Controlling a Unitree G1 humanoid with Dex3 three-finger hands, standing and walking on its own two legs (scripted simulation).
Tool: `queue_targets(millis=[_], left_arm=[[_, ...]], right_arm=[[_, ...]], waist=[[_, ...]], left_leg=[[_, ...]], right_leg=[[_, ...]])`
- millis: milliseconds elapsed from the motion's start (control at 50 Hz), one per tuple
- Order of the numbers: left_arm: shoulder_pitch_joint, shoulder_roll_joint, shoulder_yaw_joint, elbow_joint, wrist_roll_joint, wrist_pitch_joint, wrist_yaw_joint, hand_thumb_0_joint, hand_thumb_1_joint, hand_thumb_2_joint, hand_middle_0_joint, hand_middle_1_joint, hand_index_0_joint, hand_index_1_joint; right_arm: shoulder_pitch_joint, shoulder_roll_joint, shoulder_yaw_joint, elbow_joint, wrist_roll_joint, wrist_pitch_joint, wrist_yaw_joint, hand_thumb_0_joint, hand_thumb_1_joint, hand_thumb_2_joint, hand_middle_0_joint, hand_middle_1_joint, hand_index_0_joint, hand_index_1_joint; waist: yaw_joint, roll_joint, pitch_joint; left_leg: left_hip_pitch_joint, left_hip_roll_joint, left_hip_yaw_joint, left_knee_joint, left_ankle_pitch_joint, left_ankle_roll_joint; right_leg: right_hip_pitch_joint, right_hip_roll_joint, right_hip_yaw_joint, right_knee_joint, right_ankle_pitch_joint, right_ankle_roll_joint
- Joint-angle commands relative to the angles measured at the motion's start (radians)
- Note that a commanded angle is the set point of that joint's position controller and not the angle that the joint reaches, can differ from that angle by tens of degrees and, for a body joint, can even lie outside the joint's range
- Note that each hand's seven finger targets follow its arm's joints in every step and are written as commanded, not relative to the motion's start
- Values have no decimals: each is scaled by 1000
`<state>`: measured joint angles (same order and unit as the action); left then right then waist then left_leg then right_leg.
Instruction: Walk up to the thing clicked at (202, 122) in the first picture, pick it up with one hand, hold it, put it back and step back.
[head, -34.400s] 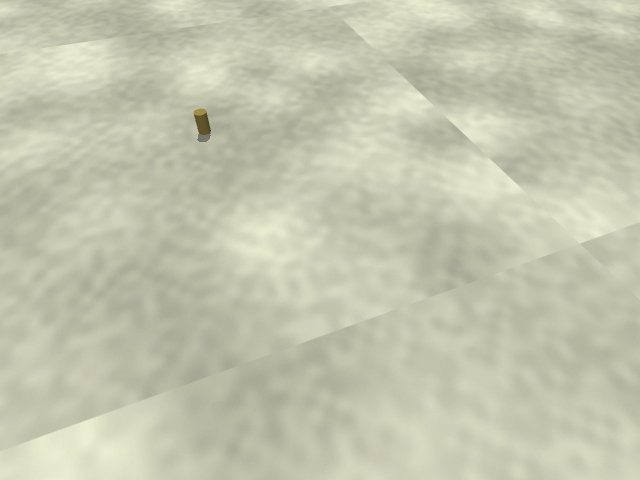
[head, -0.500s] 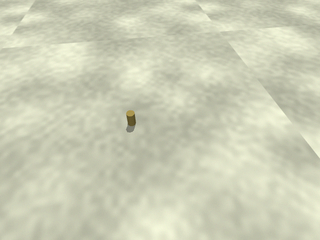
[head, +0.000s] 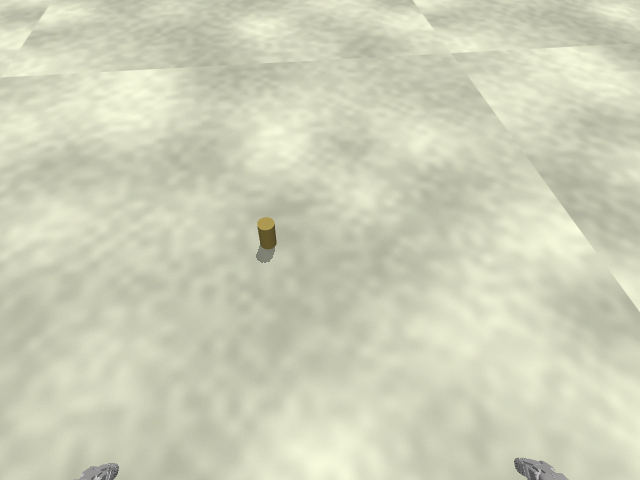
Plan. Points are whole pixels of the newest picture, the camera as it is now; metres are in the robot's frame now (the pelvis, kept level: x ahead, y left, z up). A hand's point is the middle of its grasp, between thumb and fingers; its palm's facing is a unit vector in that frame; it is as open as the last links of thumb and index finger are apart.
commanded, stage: step back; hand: left
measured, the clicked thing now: (267, 233) +1.02 +0.21 -0.71
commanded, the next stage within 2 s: stand in 0.10 s
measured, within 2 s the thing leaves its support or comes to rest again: neither
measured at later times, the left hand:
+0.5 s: hand out of the picture +0.08 +0.24 -0.14, palm faces -0.02 -0.94 -0.33, open 7.4 cm
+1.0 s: hand out of the picture +0.04 +0.24 -0.14, palm faces -0.02 -0.94 -0.35, open 7.4 cm
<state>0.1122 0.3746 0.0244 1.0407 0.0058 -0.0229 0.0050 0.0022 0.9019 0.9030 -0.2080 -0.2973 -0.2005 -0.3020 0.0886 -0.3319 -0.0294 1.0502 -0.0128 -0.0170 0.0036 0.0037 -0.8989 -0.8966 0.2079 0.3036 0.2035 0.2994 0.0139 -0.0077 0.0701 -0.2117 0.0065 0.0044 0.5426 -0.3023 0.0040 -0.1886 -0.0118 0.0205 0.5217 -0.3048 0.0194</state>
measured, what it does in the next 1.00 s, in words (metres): stands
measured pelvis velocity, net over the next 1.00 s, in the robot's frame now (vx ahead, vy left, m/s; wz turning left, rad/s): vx -0.02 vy -0.01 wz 0.01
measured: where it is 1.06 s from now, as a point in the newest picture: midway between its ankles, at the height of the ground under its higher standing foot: outside the picture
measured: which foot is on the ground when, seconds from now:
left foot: down 0.00-1.00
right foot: down 0.00-1.00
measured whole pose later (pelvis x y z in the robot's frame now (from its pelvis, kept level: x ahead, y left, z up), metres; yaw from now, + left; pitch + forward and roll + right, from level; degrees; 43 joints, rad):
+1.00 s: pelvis -0.02 -0.01 +0.01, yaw +1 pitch -2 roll +0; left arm 0.12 0.35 0.00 1.15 0.01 -0.01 -0.01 0.00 0.90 0.90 -0.21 -0.30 -0.20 -0.30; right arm 0.12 -0.35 0.00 1.16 -0.01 -0.01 0.01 0.00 -0.90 -0.90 0.21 0.30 0.20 0.30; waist -0.01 0.01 0.05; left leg -0.13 0.02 -0.01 0.33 -0.16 -0.02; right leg -0.11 0.00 0.00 0.32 -0.17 0.00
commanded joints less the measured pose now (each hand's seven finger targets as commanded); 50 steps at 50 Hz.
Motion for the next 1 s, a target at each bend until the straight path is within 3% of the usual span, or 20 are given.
queue_targets(millis=[0, 60, 100, 260, 300, 360, 440, 620, 640, 700, 780, 900, 980], left_arm=[[-29, 199, 39, -53, 0, -20, 16, 0, 900, 900, -200, -300, -200, -300], [-37, 203, 38, -44, 1, -21, 16, 0, 900, 900, -200, -300, -200, -300], [-62, 168, 21, -24, -7, -15, 14, 0, 900, 900, -200, -300, -200, -300], [-93, 186, 20, 17, 0, -15, 9, 0, 900, 900, -200, -300, -200, -300], [-99, 187, 19, 25, -1, -14, 8, 0, 900, 900, -200, -300, -200, -300], [-100, 187, 19, 31, 1, -17, 6, 0, 900, 900, -200, -300, -200, -300], [-94, 184, 18, 39, 3, -16, 3, 0, 900, 900, -200, -300, -200, -300], [-75, 191, 17, 47, 3, -17, 3, 0, 900, 900, -200, -300, -200, -300], [-74, 189, 16, 51, 1, -16, 2, 0, 900, 900, -200, -300, -200, -300], [-50, 183, 14, 55, 0, -14, -1, 0, 900, 900, -200, -300, -200, -300], [-54, 196, 17, 52, 2, -14, 1, 0, 900, 900, -200, -300, -200, -300], [-44, 188, 14, 47, 1, -16, 0, 0, 900, 900, -200, -300, -200, -300], [-42, 195, 13, 48, -1, -15, 0, 0, 900, 900, -200, -300, -200, -300]], right_arm=[[-49, -227, -54, -46, 2, -16, -20, 0, -900, -900, 200, 300, 200, 300], [-66, -218, -50, -37, 1, -13, -19, 0, -900, -900, 200, 300, 200, 300], [-59, -231, -39, -23, 10, -21, -15, 0, -900, -900, 200, 300, 200, 300], [-88, -215, -28, 1, 10, -24, -11, 0, -900, -900, 200, 300, 200, 300], [-88, -214, -25, 8, 9, -22, -9, 0, -900, -900, 200, 300, 200, 300], [-86, -214, -23, 17, 9, -23, -7, 0, -900, -900, 200, 300, 200, 300], [-85, -218, -21, 28, 6, -21, -7, 0, -900, -900, 200, 300, 200, 300], [-51, -222, -17, 46, 3, -19, -5, 0, -900, -900, 200, 300, 200, 300], [-56, -221, -16, 49, 2, -17, -5, 0, -900, -900, 200, 300, 200, 300], [-47, -225, -15, 50, 4, -18, -4, 0, -900, -900, 200, 300, 200, 300], [-29, -224, -15, 48, 2, -14, -2, 0, -900, -900, 200, 300, 200, 300], [-22, -228, -10, 45, 2, -17, -3, 0, -900, -900, 200, 300, 200, 300], [-8, -223, -5, 46, 4, -16, -4, 0, -900, -900, 200, 300, 200, 300]], waist=[[-2, 31, -155], [0, 9, -158], [-13, 12, -150], [-14, 3, -132], [-15, 10, -105], [-16, 16, -113], [-16, 19, -91], [-20, 11, -86], [-17, 9, -66], [-13, 14, -70], [-18, -12, -52], [-16, 10, -72], [-20, -1, -64]], left_leg=[[69, 122, -87, -90, 449, 45], [84, 114, -70, -103, 430, 38], [115, 132, -106, -154, 502, 37], [141, 126, -94, -229, 418, 17], [124, 117, -91, -255, 336, 12], [133, 123, -92, -259, 335, 11], [121, 119, -93, -280, 232, 6], [101, 119, -95, -284, 177, 9], [87, 111, -98, -292, 139, 4], [98, 117, -100, -288, 148, 9], [73, 110, -104, -289, 106, 9], [79, 117, -105, -276, 170, 12], [71, 115, -106, -281, 149, 9]], right_leg=[[75, -86, 52, -40, 397, -56], [86, -98, 70, -64, 415, -54], [104, -97, 65, -103, 439, -38], [140, -109, 59, -189, 371, -29], [118, -110, 65, -213, 308, -28], [123, -114, 67, -223, 305, -31], [97, -113, 75, -251, 233, -30], [84, -114, 77, -269, 197, -33], [65, -111, 80, -276, 149, -32], [58, -112, 82, -275, 165, -35], [41, -109, 85, -283, 89, -35], [68, -114, 85, -269, 186, -36], [63, -110, 82, -271, 150, -36]])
